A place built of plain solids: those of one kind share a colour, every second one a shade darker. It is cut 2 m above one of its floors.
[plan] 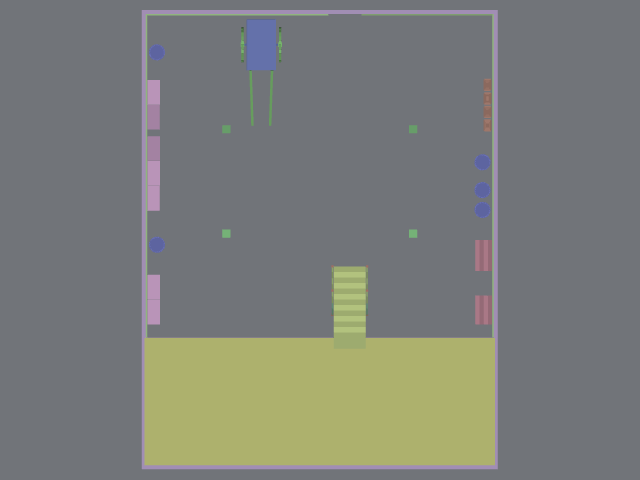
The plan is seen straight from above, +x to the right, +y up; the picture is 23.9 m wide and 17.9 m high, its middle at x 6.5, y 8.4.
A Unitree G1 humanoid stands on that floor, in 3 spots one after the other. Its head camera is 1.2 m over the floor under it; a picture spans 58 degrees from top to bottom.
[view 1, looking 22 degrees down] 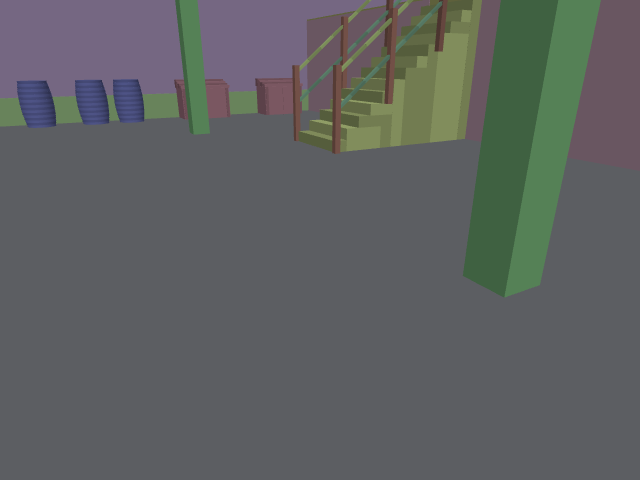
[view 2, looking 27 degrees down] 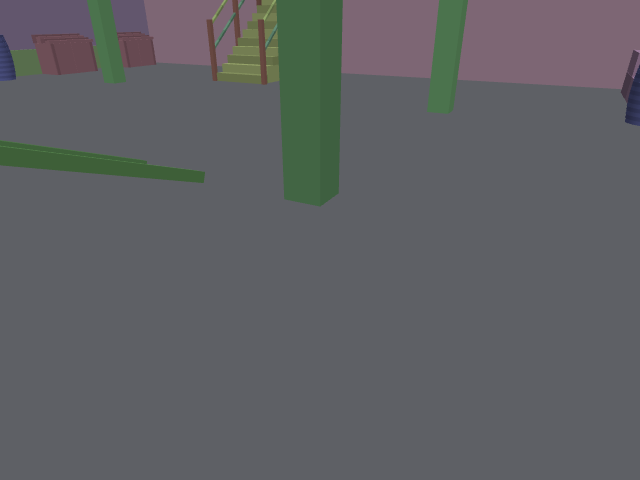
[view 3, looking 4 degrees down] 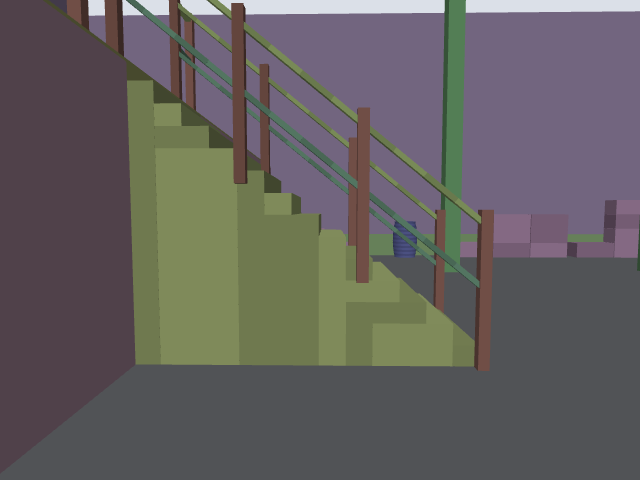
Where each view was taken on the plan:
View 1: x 1.50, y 10.71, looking -29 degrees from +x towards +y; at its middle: ground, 3.20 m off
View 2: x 1.50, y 15.23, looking -62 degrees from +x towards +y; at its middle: ground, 2.64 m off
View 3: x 11.47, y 6.25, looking -179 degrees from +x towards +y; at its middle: stair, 3.27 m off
